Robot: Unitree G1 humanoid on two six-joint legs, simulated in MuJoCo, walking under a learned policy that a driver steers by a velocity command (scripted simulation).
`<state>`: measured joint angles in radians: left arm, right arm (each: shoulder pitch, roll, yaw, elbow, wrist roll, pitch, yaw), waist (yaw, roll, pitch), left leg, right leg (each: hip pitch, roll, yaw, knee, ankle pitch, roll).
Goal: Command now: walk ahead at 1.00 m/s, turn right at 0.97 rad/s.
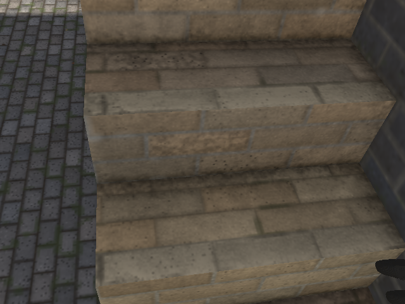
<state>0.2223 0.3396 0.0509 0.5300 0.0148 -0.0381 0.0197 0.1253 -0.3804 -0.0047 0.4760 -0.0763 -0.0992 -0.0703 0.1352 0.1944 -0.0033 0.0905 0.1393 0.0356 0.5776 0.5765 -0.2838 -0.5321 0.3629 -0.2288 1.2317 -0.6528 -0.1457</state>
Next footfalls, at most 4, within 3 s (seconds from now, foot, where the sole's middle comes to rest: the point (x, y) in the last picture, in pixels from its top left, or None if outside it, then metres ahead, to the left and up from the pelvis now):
0.28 right None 0.03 -0.06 -0.65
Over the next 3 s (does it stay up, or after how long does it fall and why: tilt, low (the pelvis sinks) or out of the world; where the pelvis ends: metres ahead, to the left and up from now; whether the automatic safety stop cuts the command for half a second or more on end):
falls after 0.52 s (tilt)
